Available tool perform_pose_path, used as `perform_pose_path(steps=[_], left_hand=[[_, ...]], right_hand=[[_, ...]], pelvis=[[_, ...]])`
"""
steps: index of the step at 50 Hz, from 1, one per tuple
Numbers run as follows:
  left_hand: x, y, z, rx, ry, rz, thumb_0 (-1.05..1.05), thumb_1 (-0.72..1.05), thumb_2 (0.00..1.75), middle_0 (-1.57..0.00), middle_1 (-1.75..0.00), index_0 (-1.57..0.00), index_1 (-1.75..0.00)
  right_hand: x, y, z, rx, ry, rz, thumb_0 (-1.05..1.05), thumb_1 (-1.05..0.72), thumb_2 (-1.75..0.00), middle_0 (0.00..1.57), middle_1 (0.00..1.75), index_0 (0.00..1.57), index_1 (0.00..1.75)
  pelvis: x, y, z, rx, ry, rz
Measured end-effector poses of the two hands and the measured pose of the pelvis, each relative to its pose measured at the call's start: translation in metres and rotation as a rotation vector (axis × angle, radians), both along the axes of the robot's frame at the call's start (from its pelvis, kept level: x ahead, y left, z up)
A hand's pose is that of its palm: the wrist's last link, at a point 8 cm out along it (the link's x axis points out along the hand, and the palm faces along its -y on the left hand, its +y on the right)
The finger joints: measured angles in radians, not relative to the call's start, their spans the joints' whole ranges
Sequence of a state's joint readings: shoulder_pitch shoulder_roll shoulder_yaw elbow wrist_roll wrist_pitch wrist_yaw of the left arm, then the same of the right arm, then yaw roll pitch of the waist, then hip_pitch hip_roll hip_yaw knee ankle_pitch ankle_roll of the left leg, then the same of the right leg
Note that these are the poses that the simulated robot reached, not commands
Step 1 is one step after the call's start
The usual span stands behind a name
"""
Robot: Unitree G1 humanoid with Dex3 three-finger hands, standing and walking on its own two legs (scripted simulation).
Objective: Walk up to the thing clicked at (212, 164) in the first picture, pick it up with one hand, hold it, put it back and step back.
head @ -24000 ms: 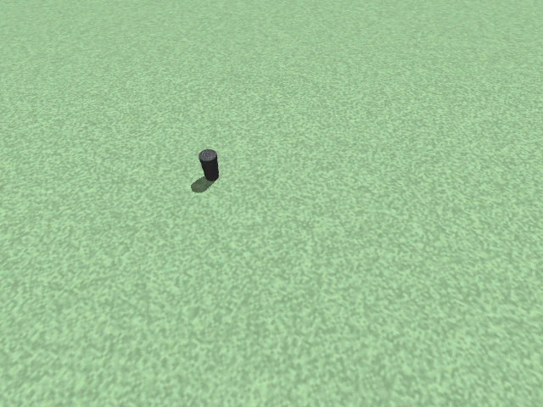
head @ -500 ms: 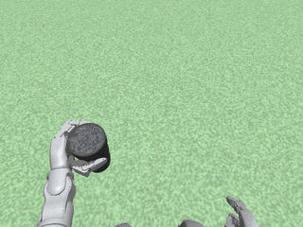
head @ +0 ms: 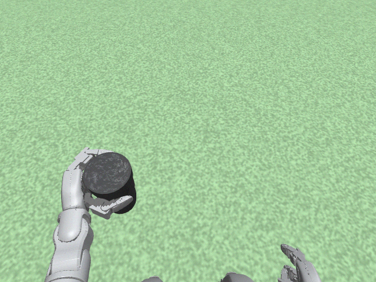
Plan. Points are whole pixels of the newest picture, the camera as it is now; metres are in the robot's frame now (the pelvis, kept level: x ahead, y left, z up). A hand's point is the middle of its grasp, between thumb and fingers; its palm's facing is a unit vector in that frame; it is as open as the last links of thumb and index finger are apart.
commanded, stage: hold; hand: left
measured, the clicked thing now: (115, 187) +0.32 +0.17 +0.01
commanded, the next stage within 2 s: crouch in 0.46 s
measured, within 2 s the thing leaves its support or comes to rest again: neither
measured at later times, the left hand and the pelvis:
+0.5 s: hand (106, 181) +0.32 +0.18 +0.03, palm faces +0.16 -0.99 -0.04, open 11.5 cm; pelvis +0.00 +0.00 +0.00, yaw +0 degrees
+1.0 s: hand (116, 194) +0.34 +0.19 -0.08, palm faces +0.19 -0.98 -0.03, open 11.5 cm; pelvis -0.02 +0.00 -0.05, yaw +0 degrees
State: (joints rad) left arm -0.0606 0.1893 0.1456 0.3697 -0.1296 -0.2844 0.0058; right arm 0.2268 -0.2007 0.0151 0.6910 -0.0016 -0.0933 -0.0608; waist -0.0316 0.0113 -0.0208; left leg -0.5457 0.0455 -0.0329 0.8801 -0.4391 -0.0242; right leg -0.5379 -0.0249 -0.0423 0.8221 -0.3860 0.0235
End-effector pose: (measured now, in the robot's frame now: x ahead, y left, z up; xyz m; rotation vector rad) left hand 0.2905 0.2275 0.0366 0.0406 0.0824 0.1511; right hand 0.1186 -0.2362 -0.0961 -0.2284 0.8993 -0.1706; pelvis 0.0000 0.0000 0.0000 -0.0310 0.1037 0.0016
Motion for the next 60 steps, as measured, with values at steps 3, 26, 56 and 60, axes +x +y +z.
perform_pose_path(steps=[3, 26, 56, 60], left_hand=[[0.002, 0.002, 0.000, -0.003, -0.001, 0.008, -0.02, -0.58, 0.96, -0.68, -1.02, -0.66, -1.08], [0.003, 0.003, 0.000, -0.005, -0.002, 0.007, -0.02, -0.58, 0.95, -0.68, -1.02, -0.66, -1.07], [0.036, 0.013, -0.176, -0.003, 0.009, 0.038, -0.02, -0.59, 0.96, -0.68, -1.03, -0.66, -1.08], [0.047, 0.012, -0.217, 0.009, -0.008, 0.030, -0.02, -0.60, 0.97, -0.68, -1.03, -0.67, -1.08]], right_hand=[[0.000, 0.000, 0.000, 0.002, 0.000, -0.001, 0.01, -0.91, -0.90, 0.21, 0.30, 0.20, 0.30], [-0.004, 0.002, 0.001, -0.004, 0.004, -0.007, 0.01, -0.91, -0.90, 0.21, 0.30, 0.20, 0.30], [-0.046, -0.017, -0.111, -0.067, 0.213, 0.046, 0.00, -0.89, -0.89, 0.21, 0.30, 0.20, 0.30], [-0.058, -0.018, -0.154, -0.062, 0.270, 0.048, 0.00, -0.89, -0.89, 0.21, 0.30, 0.20, 0.30]], pelvis=[[0.000, 0.000, 0.000, 0.000, 0.000, 0.000], [-0.003, 0.002, 0.000, -0.002, -0.006, 0.001], [-0.031, 0.005, -0.107, -0.024, 0.327, -0.012], [-0.037, 0.006, -0.145, -0.029, 0.390, -0.019]])
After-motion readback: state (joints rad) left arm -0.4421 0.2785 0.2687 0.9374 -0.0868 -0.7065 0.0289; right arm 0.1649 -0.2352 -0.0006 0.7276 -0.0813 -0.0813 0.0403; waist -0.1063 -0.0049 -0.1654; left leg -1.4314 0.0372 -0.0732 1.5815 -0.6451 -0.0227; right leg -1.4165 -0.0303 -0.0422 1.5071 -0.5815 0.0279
